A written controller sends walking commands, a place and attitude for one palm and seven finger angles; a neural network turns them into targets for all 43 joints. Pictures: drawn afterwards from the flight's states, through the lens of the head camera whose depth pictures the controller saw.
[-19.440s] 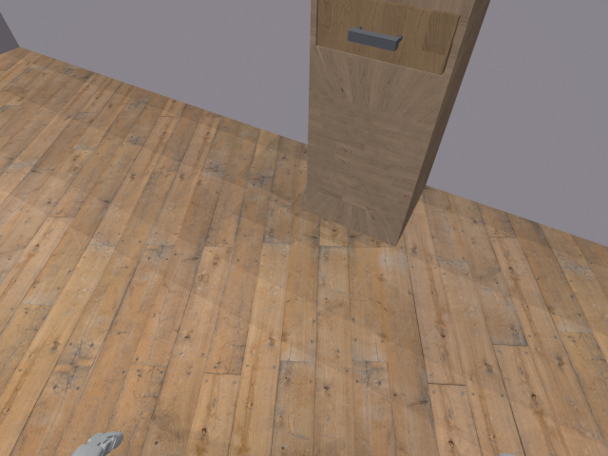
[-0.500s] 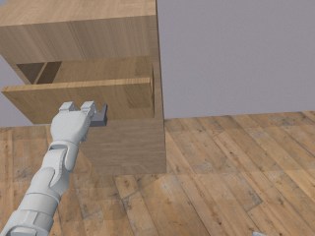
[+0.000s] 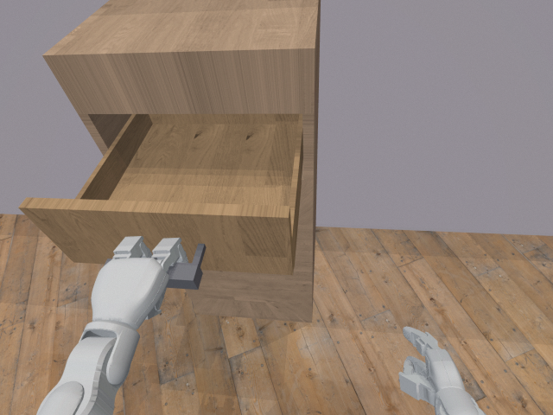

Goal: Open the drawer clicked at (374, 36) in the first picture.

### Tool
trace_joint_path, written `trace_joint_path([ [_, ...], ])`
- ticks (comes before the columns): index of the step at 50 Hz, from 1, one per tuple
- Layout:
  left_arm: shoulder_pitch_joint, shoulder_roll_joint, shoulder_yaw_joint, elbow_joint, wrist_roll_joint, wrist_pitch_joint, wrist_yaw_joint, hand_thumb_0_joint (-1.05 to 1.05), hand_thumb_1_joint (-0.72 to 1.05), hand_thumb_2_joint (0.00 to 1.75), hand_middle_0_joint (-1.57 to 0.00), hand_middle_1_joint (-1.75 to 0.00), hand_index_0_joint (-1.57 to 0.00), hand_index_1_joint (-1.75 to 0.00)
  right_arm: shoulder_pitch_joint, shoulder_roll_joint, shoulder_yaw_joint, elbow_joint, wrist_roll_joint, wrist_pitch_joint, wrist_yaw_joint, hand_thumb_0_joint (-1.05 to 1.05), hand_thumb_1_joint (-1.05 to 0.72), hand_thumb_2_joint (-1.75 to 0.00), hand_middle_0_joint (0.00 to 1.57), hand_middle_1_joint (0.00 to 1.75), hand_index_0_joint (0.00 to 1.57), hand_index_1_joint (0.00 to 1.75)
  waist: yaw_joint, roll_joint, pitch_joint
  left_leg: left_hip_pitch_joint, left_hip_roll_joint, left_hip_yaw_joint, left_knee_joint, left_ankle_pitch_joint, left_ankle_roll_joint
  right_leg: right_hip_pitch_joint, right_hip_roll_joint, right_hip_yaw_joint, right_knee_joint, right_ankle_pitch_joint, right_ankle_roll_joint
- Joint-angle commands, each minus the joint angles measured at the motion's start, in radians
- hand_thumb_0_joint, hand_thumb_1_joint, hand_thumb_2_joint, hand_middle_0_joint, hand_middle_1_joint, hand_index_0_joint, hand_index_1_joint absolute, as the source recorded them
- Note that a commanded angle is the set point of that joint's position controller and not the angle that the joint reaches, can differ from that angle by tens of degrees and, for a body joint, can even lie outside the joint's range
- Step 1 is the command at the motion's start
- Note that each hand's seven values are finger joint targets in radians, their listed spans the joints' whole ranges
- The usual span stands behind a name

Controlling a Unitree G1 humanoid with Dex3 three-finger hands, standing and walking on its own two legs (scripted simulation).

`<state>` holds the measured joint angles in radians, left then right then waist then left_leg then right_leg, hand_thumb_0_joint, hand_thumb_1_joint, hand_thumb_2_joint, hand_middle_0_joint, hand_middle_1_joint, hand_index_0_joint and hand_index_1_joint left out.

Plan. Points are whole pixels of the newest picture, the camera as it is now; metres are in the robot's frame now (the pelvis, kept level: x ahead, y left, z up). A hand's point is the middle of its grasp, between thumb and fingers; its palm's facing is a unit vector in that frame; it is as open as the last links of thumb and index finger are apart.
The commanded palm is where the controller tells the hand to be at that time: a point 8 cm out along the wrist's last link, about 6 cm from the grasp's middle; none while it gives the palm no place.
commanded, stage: pull the drawer open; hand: left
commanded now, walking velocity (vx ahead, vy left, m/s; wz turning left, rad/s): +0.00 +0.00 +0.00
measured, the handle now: (157, 260) +0.30 +0.23 +0.07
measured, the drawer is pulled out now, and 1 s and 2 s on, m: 0.23 0.30 0.30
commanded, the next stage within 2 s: open the thumb to release the handle in 0.62 s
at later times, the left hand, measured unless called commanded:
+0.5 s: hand (130, 359) +0.17 +0.22 +0.05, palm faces +0.03 -0.11 -0.99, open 6.2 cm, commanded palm +0.11 +0.23 +0.10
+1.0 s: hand (126, 345) +0.18 +0.23 +0.05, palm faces +0.07 -0.09 -0.99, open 7.8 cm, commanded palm +0.15 +0.23 +0.10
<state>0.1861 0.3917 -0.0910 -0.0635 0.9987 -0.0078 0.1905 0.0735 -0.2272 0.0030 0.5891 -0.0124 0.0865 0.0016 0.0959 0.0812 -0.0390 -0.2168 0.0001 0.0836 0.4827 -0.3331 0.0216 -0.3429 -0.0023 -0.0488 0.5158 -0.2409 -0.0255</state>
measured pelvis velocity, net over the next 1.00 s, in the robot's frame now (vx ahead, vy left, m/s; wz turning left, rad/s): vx -0.01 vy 0.00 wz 0.01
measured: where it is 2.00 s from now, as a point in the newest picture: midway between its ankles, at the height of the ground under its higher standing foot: outside the picture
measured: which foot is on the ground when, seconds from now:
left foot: down 0.00-1.00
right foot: down 0.00-1.00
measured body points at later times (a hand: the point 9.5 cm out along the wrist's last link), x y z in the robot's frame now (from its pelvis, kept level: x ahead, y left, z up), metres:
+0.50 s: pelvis -0.01 +0.00 -0.01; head +0.01 -0.04 +0.44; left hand +0.16 +0.22 +0.10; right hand +0.21 -0.23 -0.10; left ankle -0.05 +0.10 -0.74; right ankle +0.01 -0.10 -0.74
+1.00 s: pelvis -0.01 +0.00 -0.01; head +0.01 -0.04 +0.44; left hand +0.17 +0.23 +0.10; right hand +0.21 -0.20 -0.12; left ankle -0.05 +0.10 -0.74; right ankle +0.01 -0.10 -0.74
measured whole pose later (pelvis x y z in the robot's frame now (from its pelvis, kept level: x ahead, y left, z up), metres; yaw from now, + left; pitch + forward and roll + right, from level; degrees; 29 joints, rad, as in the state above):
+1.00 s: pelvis -0.01 +0.00 -0.01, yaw +0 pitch +3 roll +0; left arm 0.44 0.39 -0.07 -0.26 1.00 0.03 0.28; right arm 0.10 -0.23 0.01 0.62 -0.03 0.08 -0.02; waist 0.12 0.09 -0.03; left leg -0.27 0.00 0.08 0.59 -0.38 0.02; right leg -0.39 -0.01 -0.05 0.61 -0.28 -0.03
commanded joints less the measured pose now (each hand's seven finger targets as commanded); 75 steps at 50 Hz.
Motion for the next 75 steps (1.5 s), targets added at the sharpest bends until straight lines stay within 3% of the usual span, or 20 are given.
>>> trace_joint_path([
  [1,0.003,0.177,0.187,-0.311,-0.013,0.006,0.079,0.00,0.90,0.90,-0.40,-1.35,-0.40,-1.35,-0.102,-0.099,-0.041,-0.139,-0.012,-0.042,0.001,0.00,-0.90,-0.90,0.20,0.30,0.20,0.30,0.027,-0.053,-0.234,-0.009,-0.016,-0.044,-0.010,0.474,-0.012,0.232,0.010,0.041,-0.005,0.379,-0.011],
  [3,0.054,0.207,0.225,-0.321,-0.013,0.006,0.094,0.00,0.90,0.90,-0.40,-1.35,-0.40,-1.35,-0.113,-0.103,-0.041,-0.138,-0.009,-0.044,-0.001,0.00,-0.90,-0.90,0.20,0.30,0.20,0.30,0.030,-0.051,-0.221,-0.025,-0.018,-0.045,-0.010,0.431,-0.014,0.230,0.014,0.058,-0.008,0.360,-0.013],
  [6,0.131,0.173,0.206,-0.392,-0.011,-0.002,0.119,0.00,0.90,0.90,-0.40,-1.35,-0.40,-1.35,-0.104,-0.101,-0.046,-0.144,-0.015,-0.054,0.003,0.00,-0.90,-0.90,0.20,0.30,0.20,0.30,0.037,-0.026,-0.258,-0.011,-0.011,-0.050,0.005,0.465,-0.019,0.219,0.009,0.052,0.011,0.363,-0.012],
  [11,0.278,0.158,0.210,-0.448,-0.023,0.001,0.150,0.00,0.90,0.90,-0.40,-1.35,-0.40,-1.35,-0.109,-0.107,-0.046,-0.161,-0.012,-0.062,0.006,0.00,-0.90,-0.90,0.20,0.30,0.20,0.30,0.038,-0.055,-0.231,-0.042,-0.006,-0.050,0.018,0.423,-0.019,0.191,0.004,0.054,0.021,0.330,-0.006],
  [13,0.310,0.194,0.250,-0.454,-0.023,0.005,0.163,0.00,0.90,0.90,-0.40,-1.35,-0.40,-1.35,-0.120,-0.113,-0.046,-0.162,-0.009,-0.063,0.002,0.00,-0.90,-0.90,0.20,0.30,0.20,0.30,0.040,-0.051,-0.219,-0.054,-0.005,-0.051,0.018,0.388,-0.022,0.188,0.010,0.075,0.015,0.311,-0.010],
  [19,0.461,0.164,0.230,-0.509,-0.030,0.010,0.186,0.00,0.90,0.90,-0.40,-1.35,-0.40,-1.35,-0.112,-0.114,-0.039,-0.183,-0.010,-0.064,0.011,0.00,-0.90,-0.90,0.20,0.30,0.20,0.30,0.040,-0.075,-0.184,-0.078,0.001,-0.047,0.041,0.349,-0.016,0.144,0.001,0.078,0.025,0.262,-0.001],
  [23,0.590,0.201,0.278,-0.522,-0.045,0.021,0.195,0.00,0.90,0.90,-0.40,-1.35,-0.40,-1.35,-0.125,-0.127,-0.031,-0.201,0.000,-0.060,0.010,0.00,-0.90,-0.90,0.20,0.30,0.20,0.30,0.063,-0.038,-0.193,-0.090,0.008,-0.041,0.039,0.341,-0.022,0.174,0.005,0.099,0.021,0.265,-0.003],
  [24,0.604,0.171,0.244,-0.535,-0.043,0.027,0.193,0.00,0.90,0.90,-0.40,-1.35,-0.40,-1.35,-0.124,-0.121,-0.024,-0.204,-0.003,-0.057,0.014,0.00,-0.90,-0.90,0.20,0.30,0.20,0.30,0.060,-0.051,-0.176,-0.100,0.005,-0.036,0.045,0.342,-0.017,0.168,-0.002,0.089,0.028,0.274,0.000],
  [30,0.611,0.183,0.266,-0.545,-0.045,0.034,0.201,0.00,0.90,0.90,-0.40,-1.35,-0.40,-1.35,-0.122,-0.127,-0.024,-0.205,-0.002,-0.049,0.017,0.00,-0.90,-0.90,0.20,0.30,0.20,0.30,0.049,-0.010,-0.147,-0.108,0.009,-0.040,0.052,0.341,-0.017,0.142,0.004,0.093,0.032,0.274,-0.003],
  [35,0.621,0.196,0.294,-0.544,-0.043,0.037,0.217,0.00,0.90,0.90,-0.40,-1.35,-0.40,-1.35,-0.109,-0.126,-0.030,-0.204,-0.003,-0.046,0.019,0.00,-0.90,-0.90,0.20,0.30,0.20,0.30,0.053,-0.017,-0.183,-0.101,0.011,-0.044,0.064,0.382,-0.020,0.151,0.004,0.095,0.049,0.317,-0.004],
  [36,0.233,0.189,0.237,-0.516,-0.004,0.034,0.216,0.00,0.90,0.90,-0.40,-1.35,-0.40,-1.35,-0.122,-0.125,-0.031,-0.154,-0.018,-0.034,0.010,0.00,-0.90,-0.90,0.20,0.30,0.20,0.30,-0.032,-0.039,-0.113,-0.100,-0.012,-0.067,0.075,0.299,-0.015,0.040,0.013,0.100,0.044,0.253,-0.010],
  [37,0.225,0.206,0.283,-0.476,0.006,0.022,0.223,0.00,0.83,0.87,-0.40,-1.34,-0.40,-1.34,-0.106,-0.111,-0.046,-0.166,-0.025,-0.046,0.001,0.00,-0.90,-0.90,0.20,0.30,0.20,0.30,0.003,-0.042,-0.147,-0.088,-0.006,-0.067,0.073,0.271,-0.009,0.058,0.012,0.085,0.045,0.199,-0.012],
  [41,0.259,0.162,0.222,-0.447,-0.011,0.027,0.201,0.00,0.55,0.75,-0.38,-1.31,-0.38,-1.31,-0.095,-0.104,-0.054,-0.152,-0.016,-0.063,-0.010,0.00,-0.90,-0.90,0.20,0.30,0.20,0.30,0.013,-0.035,-0.230,-0.040,-0.009,-0.067,0.074,0.337,-0.017,0.098,0.012,0.068,0.050,0.240,-0.011],
  [44,0.218,0.159,0.187,-0.414,-0.010,0.044,0.163,0.00,0.34,0.66,-0.36,-1.29,-0.36,-1.29,-0.110,-0.104,-0.039,-0.144,-0.015,-0.061,-0.017,0.00,-0.90,-0.90,0.20,0.30,0.20,0.30,0.009,-0.092,-0.187,-0.061,-0.010,-0.070,0.058,0.304,-0.012,0.106,0.007,0.058,0.036,0.215,-0.004],
  [56,0.108,0.133,0.121,-0.373,0.005,0.036,0.077,0.00,-0.50,0.30,-0.30,-1.20,-0.30,-1.20,-0.127,-0.092,-0.018,-0.131,-0.024,-0.064,-0.020,0.00,-0.90,-0.90,0.20,0.30,0.20,0.30,0.021,-0.080,-0.143,-0.057,-0.017,-0.064,0.007,0.244,-0.008,0.142,0.007,0.042,-0.011,0.148,-0.004],
  [63,0.023,0.164,0.138,-0.352,0.015,0.023,0.074,0.00,-0.50,0.30,-0.30,-1.20,-0.30,-1.20,-0.146,-0.091,-0.017,-0.123,-0.022,-0.061,-0.022,0.00,-0.90,-0.90,0.20,0.30,0.20,0.30,0.015,-0.044,-0.126,-0.053,-0.020,-0.065,-0.007,0.205,-0.011,0.140,0.010,0.057,-0.037,0.107,-0.010],
  [65,0.006,0.135,0.114,-0.343,0.009,0.017,0.070,0.00,-0.50,0.30,-0.30,-1.20,-0.30,-1.20,-0.135,-0.086,-0.022,-0.114,-0.022,-0.061,-0.021,0.00,-0.90,-0.90,0.20,0.30,0.20,0.30,0.011,-0.068,-0.120,-0.055,-0.021,-0.065,-0.013,0.200,-0.009,0.139,0.007,0.049,-0.041,0.098,-0.010],
  [66,0.029,0.024,0.005,-0.328,0.012,0.019,0.062,0.00,-0.50,0.30,-0.30,-1.20,-0.30,-1.20,-0.132,-0.080,-0.019,-0.123,-0.027,-0.069,-0.012,0.00,-0.90,-0.90,0.20,0.30,0.20,0.30,0.002,-0.070,-0.110,-0.059,-0.025,-0.065,-0.002,0.207,-0.006,0.108,0.006,0.035,-0.027,0.094,-0.008],
  [69,-0.016,0.096,0.058,-0.367,0.028,0.012,0.071,0.00,-0.50,0.30,-0.30,-1.20,-0.30,-1.20,-0.124,-0.089,-0.022,-0.126,-0.028,-0.074,-0.009,0.00,-0.90,-0.90,0.20,0.30,0.20,0.30,0.010,-0.068,-0.165,-0.054,-0.021,-0.070,0.002,0.212,-0.008,0.123,0.004,0.044,-0.019,0.086,-0.011],
  [75,-0.042,0.118,0.078,-0.303,0.032,0.025,0.083,0.00,-0.50,0.30,-0.30,-1.20,-0.30,-1.20,-0.137,-0.084,-0.027,-0.109,-0.022,-0.064,-0.017,0.00,-0.90,-0.90,0.20,0.30,0.20,0.30,0.011,-0.086,-0.120,-0.079,-0.025,-0.067,-0.015,0.163,-0.009,0.128,0.008,0.054,-0.036,0.055,-0.015],
])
